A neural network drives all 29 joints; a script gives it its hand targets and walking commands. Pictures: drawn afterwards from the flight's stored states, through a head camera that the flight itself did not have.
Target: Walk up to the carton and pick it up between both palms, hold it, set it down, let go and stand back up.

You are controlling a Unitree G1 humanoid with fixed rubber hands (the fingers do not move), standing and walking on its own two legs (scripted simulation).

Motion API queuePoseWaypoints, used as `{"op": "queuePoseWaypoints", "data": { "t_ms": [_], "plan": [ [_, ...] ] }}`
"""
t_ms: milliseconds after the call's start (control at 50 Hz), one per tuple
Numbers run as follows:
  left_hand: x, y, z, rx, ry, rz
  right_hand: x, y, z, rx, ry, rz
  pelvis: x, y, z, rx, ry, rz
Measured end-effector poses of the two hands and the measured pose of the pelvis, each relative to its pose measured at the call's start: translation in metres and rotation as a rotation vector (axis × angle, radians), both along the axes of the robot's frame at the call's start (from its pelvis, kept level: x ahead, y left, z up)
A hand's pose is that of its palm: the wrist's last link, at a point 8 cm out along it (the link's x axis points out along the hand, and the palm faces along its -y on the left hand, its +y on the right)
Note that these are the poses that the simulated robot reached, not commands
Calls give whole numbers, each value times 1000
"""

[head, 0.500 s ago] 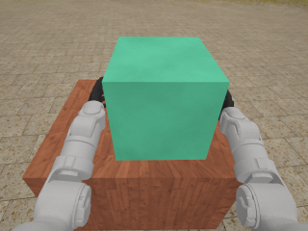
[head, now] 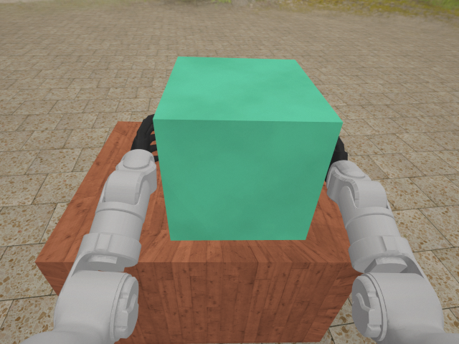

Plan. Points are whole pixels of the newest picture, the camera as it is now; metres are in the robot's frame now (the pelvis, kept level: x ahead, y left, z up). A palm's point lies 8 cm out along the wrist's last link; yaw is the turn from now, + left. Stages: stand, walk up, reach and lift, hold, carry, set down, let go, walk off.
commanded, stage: hold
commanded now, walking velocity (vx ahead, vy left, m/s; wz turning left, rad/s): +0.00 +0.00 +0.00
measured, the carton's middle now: (237, 142) +0.45 +0.01 +0.18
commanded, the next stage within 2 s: none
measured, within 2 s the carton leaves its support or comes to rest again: neither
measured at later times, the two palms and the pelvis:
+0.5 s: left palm (139, 152) +0.38 +0.18 +0.20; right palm (334, 161) +0.38 -0.16 +0.19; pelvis +0.00 +0.00 +0.00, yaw +0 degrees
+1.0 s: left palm (142, 149) +0.38 +0.17 +0.20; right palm (336, 160) +0.38 -0.17 +0.19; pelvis +0.00 +0.00 +0.00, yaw +0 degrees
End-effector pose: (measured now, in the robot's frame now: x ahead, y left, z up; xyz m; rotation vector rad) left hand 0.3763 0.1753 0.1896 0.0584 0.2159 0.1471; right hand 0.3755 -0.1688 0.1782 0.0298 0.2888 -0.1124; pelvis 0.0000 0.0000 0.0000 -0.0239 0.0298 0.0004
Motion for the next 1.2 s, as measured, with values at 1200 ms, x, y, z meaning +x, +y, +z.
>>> {"op": "queuePoseWaypoints", "data": {
  "t_ms": [1200],
  "plan": [
    [1, 1, 10, 14, -16, -1, 3, 0, 15, -9, -29, 2, 3, -1, 1, 1, 7, 1]
  ]
}}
